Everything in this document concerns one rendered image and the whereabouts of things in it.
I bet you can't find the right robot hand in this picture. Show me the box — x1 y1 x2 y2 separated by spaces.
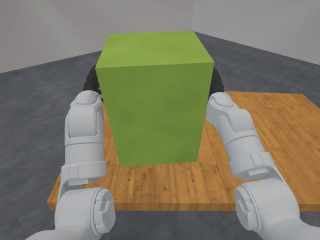
207 67 224 102

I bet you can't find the left robot upper arm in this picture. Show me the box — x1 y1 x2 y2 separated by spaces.
25 187 116 240

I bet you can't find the left robot forearm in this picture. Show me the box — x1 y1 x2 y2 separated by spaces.
54 90 107 227

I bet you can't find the table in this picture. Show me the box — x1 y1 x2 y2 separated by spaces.
46 88 320 212

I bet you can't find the left robot hand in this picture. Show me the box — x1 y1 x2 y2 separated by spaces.
83 65 104 102

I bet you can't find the right robot upper arm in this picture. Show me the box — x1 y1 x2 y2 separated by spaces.
234 177 320 240

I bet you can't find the right robot forearm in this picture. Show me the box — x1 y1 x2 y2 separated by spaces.
206 92 300 217

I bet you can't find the carton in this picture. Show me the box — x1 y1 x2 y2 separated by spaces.
95 30 215 167

